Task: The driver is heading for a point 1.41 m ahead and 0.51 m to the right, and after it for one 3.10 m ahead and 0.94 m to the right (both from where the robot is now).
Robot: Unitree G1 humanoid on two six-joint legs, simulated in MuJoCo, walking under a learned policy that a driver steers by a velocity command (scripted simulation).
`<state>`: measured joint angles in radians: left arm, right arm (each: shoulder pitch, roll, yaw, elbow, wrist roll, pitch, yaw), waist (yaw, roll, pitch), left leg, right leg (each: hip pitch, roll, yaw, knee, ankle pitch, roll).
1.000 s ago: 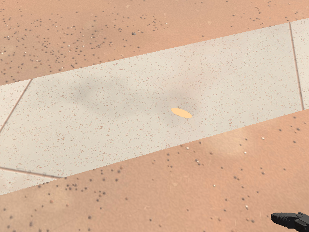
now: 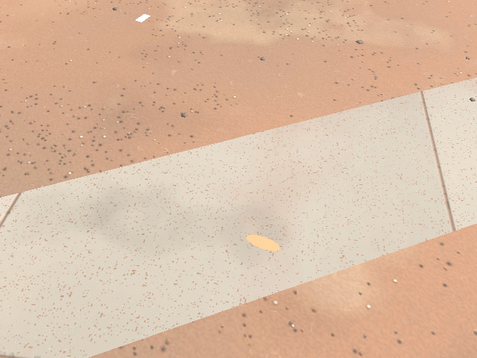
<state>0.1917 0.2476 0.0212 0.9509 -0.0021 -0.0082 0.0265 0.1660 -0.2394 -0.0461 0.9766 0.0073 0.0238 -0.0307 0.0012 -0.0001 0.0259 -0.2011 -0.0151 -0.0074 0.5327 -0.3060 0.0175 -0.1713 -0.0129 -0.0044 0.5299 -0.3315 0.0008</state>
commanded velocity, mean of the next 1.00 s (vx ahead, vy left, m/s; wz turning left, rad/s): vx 0.42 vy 0.00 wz -0.03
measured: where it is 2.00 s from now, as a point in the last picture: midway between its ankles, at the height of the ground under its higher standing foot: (316, 223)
